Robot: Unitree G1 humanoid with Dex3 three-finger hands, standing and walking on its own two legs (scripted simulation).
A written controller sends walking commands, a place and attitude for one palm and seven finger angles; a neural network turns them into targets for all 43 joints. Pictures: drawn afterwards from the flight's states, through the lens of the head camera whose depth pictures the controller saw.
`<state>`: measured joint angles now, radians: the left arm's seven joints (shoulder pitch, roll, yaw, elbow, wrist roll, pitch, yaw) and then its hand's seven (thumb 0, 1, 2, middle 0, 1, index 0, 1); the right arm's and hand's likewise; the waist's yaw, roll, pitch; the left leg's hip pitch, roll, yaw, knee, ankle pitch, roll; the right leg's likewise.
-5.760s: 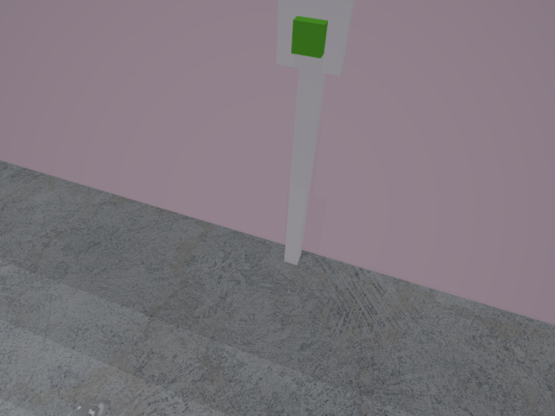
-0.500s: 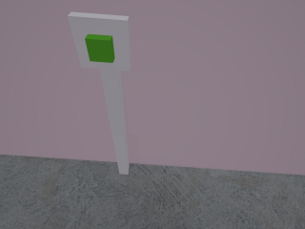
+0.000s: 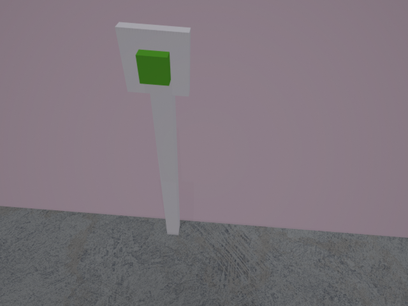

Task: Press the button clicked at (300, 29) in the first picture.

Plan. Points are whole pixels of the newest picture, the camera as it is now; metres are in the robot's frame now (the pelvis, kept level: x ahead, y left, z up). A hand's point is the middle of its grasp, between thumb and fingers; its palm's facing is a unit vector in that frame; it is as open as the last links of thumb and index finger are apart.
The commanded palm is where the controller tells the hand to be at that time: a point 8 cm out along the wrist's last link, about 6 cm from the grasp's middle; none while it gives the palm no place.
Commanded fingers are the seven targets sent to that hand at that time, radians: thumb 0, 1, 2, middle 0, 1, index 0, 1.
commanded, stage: shuffle to correct the standing spot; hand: left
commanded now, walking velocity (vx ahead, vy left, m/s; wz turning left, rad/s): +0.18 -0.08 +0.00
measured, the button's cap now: (154, 67) +0.58 +0.16 +0.19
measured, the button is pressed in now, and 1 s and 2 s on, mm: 0 0 0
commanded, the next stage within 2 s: come to a stop and stand still in 0.30 s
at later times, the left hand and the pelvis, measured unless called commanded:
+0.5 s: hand out of the picture +0.07 +0.13 -0.18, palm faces -0.02 -0.99 -0.14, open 7.3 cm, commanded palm none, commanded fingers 0.00 0.90 0.90 -0.20 -0.30 -0.20 -0.30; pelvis +0.08 -0.03 +0.00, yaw -1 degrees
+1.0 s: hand out of the picture +0.09 +0.18 -0.19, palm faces +0.07 -0.99 -0.15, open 7.3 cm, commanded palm none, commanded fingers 0.00 0.90 0.90 -0.20 -0.30 -0.20 -0.30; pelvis +0.05 +0.00 +0.00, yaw +1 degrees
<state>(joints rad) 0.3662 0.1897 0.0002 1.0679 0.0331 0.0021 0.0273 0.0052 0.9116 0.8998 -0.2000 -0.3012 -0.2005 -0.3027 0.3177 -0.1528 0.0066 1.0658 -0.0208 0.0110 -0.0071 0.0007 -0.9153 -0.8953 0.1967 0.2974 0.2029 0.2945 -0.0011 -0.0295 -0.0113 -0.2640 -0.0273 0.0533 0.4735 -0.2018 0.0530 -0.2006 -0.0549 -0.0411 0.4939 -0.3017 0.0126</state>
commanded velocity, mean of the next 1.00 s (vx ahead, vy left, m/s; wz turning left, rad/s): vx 0.05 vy -0.01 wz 0.00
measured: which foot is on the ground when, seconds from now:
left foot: down 0.00-0.60, up 0.62-0.86, down 0.88-1.00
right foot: down 0.00-0.30, up 0.32-0.54, down 0.56-0.90, up 0.92-1.00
